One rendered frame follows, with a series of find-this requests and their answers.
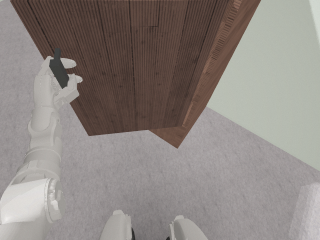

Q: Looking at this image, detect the left robot hand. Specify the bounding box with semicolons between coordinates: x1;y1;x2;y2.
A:
33;56;83;112

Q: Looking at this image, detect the handle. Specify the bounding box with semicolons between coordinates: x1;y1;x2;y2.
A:
49;48;77;99

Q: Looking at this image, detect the left robot forearm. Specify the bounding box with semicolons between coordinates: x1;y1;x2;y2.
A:
0;106;63;225

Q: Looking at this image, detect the robot right shin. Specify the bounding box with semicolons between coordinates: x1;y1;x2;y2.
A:
174;215;184;221

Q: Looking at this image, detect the cupboard door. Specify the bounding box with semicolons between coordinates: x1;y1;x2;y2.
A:
10;0;230;136

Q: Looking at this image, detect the right robot thigh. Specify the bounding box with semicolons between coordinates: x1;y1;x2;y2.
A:
168;218;208;240

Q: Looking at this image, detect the left robot upper arm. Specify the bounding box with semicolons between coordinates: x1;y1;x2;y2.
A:
0;178;66;240

